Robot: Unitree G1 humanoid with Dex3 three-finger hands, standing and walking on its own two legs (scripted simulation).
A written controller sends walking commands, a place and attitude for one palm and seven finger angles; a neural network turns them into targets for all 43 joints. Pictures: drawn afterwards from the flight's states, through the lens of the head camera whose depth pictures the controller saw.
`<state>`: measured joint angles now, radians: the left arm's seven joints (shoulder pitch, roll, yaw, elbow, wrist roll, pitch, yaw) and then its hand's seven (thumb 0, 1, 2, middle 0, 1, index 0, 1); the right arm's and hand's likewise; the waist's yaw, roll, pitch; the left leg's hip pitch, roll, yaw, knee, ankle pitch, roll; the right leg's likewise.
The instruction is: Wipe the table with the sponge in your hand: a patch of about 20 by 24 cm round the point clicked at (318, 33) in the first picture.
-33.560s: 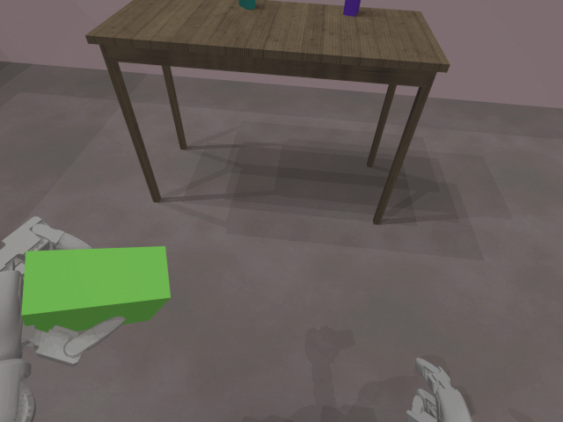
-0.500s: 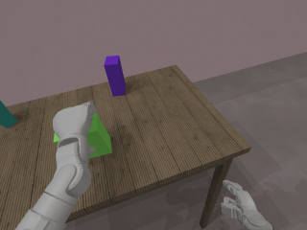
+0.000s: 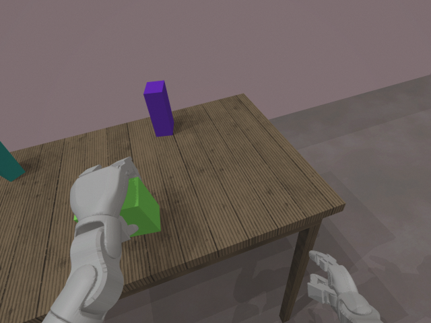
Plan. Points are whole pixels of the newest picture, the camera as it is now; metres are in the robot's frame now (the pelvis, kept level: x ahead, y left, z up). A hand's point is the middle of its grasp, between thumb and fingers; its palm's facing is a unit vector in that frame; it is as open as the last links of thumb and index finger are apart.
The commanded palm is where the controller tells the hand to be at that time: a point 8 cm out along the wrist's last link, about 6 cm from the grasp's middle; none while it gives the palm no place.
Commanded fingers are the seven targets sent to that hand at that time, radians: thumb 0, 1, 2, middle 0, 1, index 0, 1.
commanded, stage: slide across to the third lane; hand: left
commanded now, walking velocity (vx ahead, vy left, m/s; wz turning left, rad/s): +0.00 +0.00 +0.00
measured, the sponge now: (126, 216) +0.28 +0.22 +0.08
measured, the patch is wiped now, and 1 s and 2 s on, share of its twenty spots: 0.70 0.80 0.90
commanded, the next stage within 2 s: wipe forward along the third lane in 0.72 s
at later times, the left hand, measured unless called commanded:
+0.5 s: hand (152, 196) +0.29 +0.15 +0.13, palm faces +0.14 -0.12 -0.98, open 10.0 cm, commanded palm +0.26 +0.14 +0.18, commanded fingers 0.00 0.10 1.30 -1.20 -1.60 -1.20 -1.60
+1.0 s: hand (166, 193) +0.30 +0.13 +0.13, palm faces +0.11 -0.12 -0.99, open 9.9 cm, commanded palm +0.28 +0.13 +0.17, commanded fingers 0.00 0.10 1.30 -1.20 -1.60 -1.20 -1.60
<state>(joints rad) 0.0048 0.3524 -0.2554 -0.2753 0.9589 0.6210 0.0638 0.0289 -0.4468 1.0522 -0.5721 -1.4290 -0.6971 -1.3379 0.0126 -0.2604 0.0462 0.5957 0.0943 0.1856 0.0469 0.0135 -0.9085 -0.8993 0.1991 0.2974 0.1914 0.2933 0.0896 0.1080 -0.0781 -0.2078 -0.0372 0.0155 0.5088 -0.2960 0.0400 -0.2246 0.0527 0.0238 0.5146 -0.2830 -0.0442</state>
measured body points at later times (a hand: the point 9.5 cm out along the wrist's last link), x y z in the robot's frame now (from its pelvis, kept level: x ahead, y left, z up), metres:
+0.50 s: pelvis -0.02 -0.02 +0.00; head -0.05 -0.08 +0.45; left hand +0.28 +0.16 +0.19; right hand +0.24 -0.20 -0.08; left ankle -0.02 +0.09 -0.74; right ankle -0.01 -0.10 -0.74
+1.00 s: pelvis -0.02 -0.04 +0.00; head -0.06 -0.09 +0.45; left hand +0.29 +0.14 +0.18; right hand +0.23 -0.23 -0.08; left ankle -0.02 +0.09 -0.74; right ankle -0.01 -0.10 -0.74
